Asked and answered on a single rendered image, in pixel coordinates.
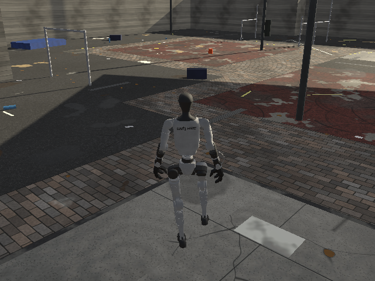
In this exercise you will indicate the robot right upper arm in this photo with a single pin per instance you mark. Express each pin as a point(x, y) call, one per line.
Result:
point(204, 123)

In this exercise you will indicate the robot left upper arm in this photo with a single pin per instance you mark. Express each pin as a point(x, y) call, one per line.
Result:
point(165, 134)

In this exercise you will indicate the right robot forearm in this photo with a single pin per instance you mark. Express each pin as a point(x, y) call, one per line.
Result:
point(215, 158)

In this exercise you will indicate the robot left shin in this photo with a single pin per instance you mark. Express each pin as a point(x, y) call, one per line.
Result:
point(179, 220)

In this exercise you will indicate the robot left thigh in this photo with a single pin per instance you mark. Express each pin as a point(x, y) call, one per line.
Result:
point(174, 181)

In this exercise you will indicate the left robot forearm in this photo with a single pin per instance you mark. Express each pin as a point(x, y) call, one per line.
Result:
point(159, 157)

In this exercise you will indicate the robot left hand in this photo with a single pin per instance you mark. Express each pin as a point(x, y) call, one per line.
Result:
point(159, 170)

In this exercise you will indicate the robot right hand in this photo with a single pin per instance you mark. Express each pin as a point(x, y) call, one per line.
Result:
point(219, 174)

